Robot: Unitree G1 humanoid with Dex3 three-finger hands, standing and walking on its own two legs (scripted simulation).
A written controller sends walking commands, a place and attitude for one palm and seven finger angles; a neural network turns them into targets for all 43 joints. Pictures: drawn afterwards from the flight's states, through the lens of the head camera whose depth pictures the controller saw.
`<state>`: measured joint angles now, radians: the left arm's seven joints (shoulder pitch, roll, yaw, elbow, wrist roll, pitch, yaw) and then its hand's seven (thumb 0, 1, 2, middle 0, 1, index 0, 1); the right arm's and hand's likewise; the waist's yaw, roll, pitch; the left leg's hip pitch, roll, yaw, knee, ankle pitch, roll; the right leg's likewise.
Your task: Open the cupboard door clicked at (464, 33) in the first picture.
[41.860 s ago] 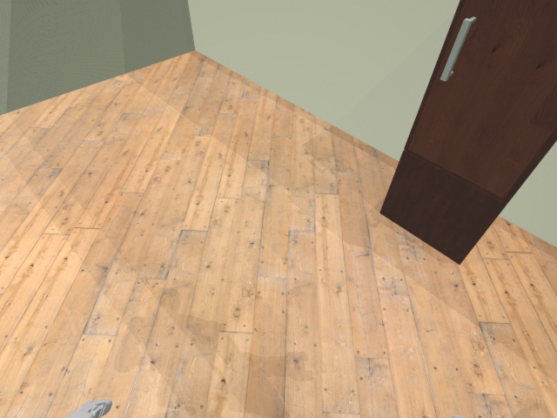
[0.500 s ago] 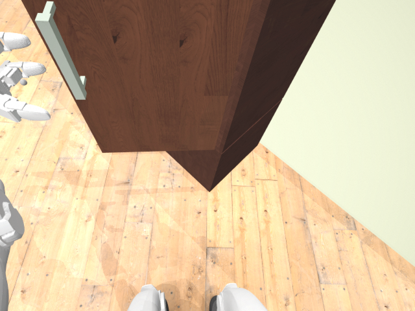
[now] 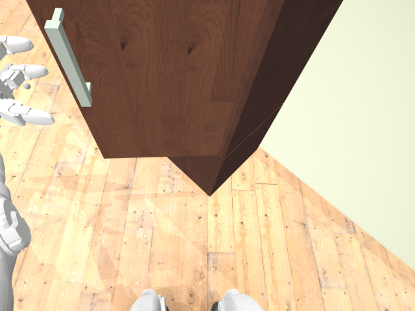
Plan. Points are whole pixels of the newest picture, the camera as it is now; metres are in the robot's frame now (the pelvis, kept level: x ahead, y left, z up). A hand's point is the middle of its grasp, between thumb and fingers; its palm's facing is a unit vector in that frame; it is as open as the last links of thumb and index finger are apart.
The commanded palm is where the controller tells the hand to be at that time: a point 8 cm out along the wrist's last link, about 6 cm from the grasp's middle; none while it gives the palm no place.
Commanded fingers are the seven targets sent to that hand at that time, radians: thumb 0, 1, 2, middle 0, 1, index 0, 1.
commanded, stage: move the hooked fingers beside the handle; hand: left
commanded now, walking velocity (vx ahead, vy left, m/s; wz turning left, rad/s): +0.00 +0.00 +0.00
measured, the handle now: (74, 63) +0.55 +0.22 +0.11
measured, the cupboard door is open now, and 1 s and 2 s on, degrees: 49 49 49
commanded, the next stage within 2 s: slide the fingers in behind the handle in 0.78 s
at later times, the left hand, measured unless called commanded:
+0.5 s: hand (45, 84) +0.49 +0.25 +0.11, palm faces +0.04 -1.00 +0.01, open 14.0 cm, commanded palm +0.47 +0.30 +0.10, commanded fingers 0.00 -0.50 0.30 -0.30 -1.20 -0.30 -1.20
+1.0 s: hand (41, 85) +0.49 +0.26 +0.11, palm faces +0.02 -1.00 +0.01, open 14.0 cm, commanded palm +0.48 +0.30 +0.10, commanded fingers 0.00 -0.50 0.30 -0.30 -1.20 -0.30 -1.20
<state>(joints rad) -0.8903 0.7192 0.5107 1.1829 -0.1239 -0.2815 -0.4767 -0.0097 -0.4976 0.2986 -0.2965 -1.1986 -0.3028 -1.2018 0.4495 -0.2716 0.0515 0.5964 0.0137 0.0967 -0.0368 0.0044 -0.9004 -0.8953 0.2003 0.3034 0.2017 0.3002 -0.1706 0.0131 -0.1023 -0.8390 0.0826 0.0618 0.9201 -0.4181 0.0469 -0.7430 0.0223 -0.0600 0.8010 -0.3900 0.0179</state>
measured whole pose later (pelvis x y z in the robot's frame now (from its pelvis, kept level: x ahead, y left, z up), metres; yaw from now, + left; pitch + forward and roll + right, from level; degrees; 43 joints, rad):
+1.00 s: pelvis -0.01 -0.02 +0.00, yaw +1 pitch +20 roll -4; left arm -0.97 0.74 0.47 1.25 -0.12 -0.29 -0.47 -0.01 -0.50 0.30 -0.30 -1.20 -0.30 -1.20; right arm 0.42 -0.29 0.05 0.61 0.02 0.08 -0.06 0.00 -0.90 -0.90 0.20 0.30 0.20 0.30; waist -0.18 0.01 -0.09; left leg -0.88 0.09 0.03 0.93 -0.40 0.03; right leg -0.78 0.03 -0.08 0.83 -0.39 0.00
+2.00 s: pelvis -0.01 -0.02 +0.00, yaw +1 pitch +18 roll -3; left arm -0.97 0.55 0.40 1.22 -0.09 -0.32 -0.26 -0.01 -0.50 0.30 -0.29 -1.20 -0.30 -1.20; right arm 0.42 -0.27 0.04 0.62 0.00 0.06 -0.02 0.00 -0.90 -0.90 0.20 0.30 0.20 0.30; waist -0.18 0.03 -0.09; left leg -0.85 0.08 0.04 0.93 -0.40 0.03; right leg -0.77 0.02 -0.07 0.85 -0.40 0.00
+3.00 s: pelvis -0.01 -0.02 +0.00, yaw +2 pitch +19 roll -3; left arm -0.97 0.53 0.35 1.22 -0.11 -0.33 -0.25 0.00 0.21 0.60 -0.34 -1.27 -0.35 -1.28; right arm 0.40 -0.27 0.03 0.65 0.00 0.04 -0.02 0.00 -0.90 -0.90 0.20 0.30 0.20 0.30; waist -0.17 0.03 -0.09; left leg -0.85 0.07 0.03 0.92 -0.40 0.02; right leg -0.76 0.01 -0.08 0.85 -0.41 -0.01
